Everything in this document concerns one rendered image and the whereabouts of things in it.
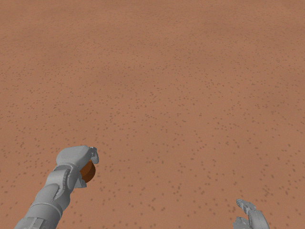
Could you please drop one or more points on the left robot hand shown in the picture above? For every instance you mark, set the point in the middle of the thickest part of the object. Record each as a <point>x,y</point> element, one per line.
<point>79,156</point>

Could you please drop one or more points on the left robot arm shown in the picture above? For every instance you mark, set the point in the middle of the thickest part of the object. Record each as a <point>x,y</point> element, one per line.
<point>50,202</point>

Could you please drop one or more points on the tin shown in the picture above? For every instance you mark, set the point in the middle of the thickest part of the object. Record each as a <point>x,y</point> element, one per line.
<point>88,171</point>

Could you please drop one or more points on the right robot hand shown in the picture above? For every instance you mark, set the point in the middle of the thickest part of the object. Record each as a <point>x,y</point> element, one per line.
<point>256,218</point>

